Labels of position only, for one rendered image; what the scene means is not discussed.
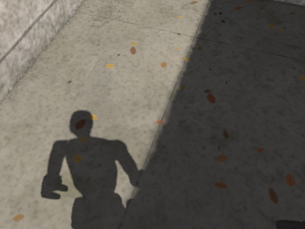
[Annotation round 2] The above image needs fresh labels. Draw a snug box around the robot right hand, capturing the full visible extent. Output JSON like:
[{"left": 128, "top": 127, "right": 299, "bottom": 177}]
[{"left": 275, "top": 219, "right": 305, "bottom": 229}]

